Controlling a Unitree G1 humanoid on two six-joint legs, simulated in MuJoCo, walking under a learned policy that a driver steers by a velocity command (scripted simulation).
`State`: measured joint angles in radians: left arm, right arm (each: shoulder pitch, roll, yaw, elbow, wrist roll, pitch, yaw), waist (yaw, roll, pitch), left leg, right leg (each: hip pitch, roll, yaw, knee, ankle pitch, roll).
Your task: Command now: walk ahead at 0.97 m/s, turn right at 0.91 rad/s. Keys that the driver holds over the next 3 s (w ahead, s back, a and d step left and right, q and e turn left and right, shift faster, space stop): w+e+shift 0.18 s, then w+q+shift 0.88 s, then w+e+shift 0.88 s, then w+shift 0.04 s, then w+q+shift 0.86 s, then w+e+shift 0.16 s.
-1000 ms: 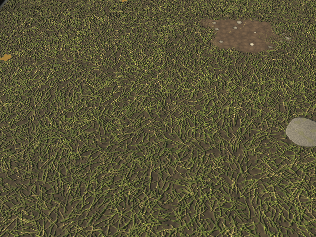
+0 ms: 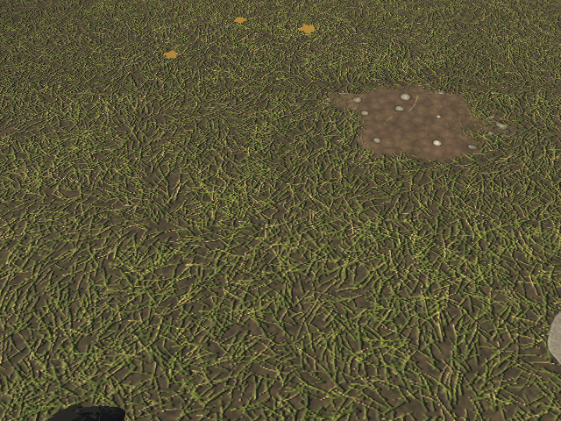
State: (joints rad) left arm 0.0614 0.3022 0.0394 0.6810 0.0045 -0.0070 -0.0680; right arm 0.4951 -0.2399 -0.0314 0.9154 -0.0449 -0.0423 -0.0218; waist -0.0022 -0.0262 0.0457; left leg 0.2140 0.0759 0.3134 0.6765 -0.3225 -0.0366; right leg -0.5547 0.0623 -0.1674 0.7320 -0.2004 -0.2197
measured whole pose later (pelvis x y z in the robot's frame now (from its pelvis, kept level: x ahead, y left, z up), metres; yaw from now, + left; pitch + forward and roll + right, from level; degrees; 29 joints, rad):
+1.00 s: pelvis +0.94 -0.07 +0.03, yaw +15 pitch +1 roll -2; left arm 0.33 0.32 0.04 0.77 0.03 -0.12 -0.01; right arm 0.25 -0.37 -0.09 0.79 -0.03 -0.01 0.02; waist 0.00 0.03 -0.01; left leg -0.49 -0.03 -0.04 1.31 -0.31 0.10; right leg -0.25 -0.02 -0.07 0.63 -0.40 0.02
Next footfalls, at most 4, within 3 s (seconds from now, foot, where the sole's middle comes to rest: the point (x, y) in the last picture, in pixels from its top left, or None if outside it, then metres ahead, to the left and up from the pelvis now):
0.44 left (288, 350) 0.62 0.01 -0.73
0.86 right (363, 234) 0.97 -0.21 -0.73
1.28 left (252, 185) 1.29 0.12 -0.87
1.60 right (280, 108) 1.69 0.03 -0.87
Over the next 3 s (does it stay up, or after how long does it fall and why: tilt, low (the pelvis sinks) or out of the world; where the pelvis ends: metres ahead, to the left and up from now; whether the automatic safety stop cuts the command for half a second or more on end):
stays up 2.79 0.02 -0.41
